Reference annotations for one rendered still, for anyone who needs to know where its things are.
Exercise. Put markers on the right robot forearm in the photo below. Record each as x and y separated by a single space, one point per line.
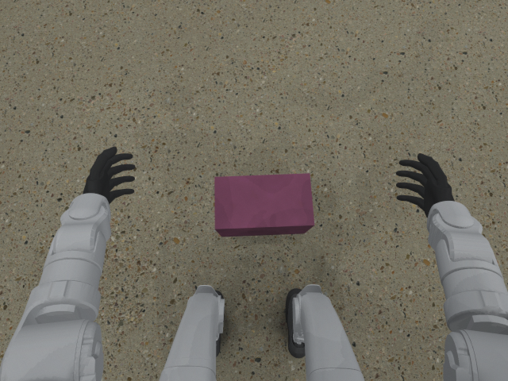
474 289

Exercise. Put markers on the robot right hand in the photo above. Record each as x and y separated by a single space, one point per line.
435 187

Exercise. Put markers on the robot right shin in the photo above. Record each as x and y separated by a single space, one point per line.
308 288

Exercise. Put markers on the carton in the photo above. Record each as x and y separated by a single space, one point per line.
256 205

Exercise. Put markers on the robot right upper arm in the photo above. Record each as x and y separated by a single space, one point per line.
475 356

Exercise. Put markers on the robot left upper arm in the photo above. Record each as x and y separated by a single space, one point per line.
57 351

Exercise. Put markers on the robot left hand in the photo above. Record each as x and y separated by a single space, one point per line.
99 180

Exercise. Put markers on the left robot forearm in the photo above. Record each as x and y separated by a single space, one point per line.
68 287

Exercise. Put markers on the robot left foot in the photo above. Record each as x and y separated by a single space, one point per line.
218 342

